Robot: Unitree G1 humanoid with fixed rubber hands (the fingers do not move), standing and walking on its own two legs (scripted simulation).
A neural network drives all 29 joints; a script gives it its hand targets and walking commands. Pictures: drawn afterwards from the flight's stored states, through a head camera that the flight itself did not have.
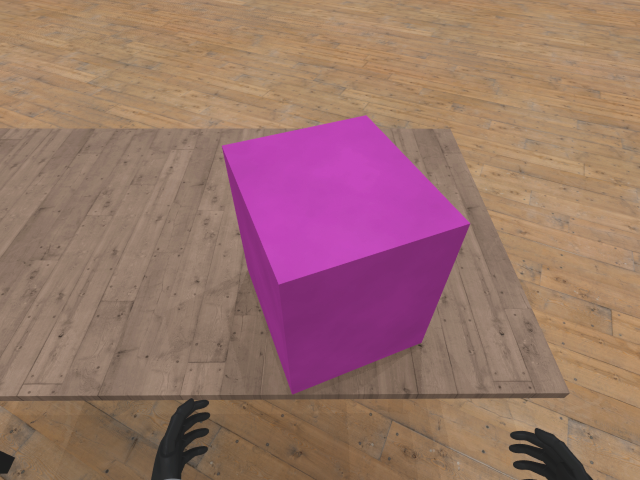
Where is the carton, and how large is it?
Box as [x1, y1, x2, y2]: [222, 115, 469, 394]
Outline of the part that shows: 366,115 222,145 247,267 292,394 421,342 469,225 467,220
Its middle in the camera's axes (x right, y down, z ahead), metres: +0.02 +0.02 +0.61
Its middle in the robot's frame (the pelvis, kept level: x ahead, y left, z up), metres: +0.45 +0.05 +0.01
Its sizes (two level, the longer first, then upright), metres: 0.270 0.237 0.290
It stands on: a table, 0.65 m high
